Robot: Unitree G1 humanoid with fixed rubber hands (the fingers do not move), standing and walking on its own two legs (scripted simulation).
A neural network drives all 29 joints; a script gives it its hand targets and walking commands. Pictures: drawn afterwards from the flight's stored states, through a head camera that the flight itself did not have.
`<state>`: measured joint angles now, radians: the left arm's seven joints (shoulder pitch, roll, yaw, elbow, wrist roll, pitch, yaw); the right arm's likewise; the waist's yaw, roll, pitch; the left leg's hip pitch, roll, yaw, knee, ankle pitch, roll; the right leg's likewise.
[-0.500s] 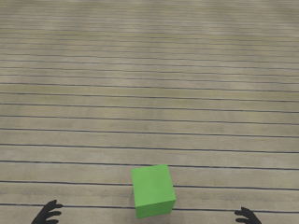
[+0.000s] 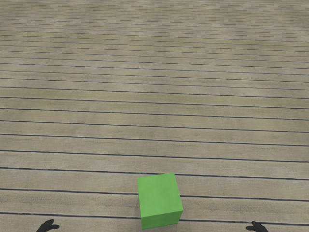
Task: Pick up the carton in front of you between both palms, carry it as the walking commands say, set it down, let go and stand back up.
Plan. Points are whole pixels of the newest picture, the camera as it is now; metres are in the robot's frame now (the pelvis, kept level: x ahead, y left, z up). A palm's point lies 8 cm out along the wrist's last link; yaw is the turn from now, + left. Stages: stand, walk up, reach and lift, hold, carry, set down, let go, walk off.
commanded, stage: stand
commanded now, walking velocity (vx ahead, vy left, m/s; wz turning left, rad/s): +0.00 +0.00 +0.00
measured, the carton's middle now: (157, 201) +0.43 -0.04 -0.65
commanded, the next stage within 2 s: none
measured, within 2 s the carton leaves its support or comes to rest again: neither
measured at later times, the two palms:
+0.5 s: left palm out of the picture +0.08 +0.30 -0.09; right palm out of the picture +0.07 -0.31 -0.09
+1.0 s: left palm out of the picture +0.07 +0.30 -0.09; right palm out of the picture +0.05 -0.32 -0.10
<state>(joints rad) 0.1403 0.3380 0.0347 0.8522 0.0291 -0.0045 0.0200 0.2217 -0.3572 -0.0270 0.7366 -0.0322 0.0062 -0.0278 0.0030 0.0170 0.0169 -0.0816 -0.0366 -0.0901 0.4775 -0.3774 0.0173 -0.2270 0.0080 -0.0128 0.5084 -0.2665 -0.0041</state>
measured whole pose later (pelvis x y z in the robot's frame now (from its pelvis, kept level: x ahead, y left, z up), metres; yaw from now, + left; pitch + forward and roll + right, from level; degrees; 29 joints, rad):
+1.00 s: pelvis -0.03 -0.01 +0.01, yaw -1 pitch -3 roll +0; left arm 0.10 0.38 0.01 1.05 0.01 -0.01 0.01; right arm 0.18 -0.40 0.00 0.96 -0.02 -0.01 -0.02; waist 0.01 0.01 0.03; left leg -0.03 -0.02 -0.08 0.36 -0.28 0.00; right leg -0.18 0.02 0.00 0.39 -0.16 -0.02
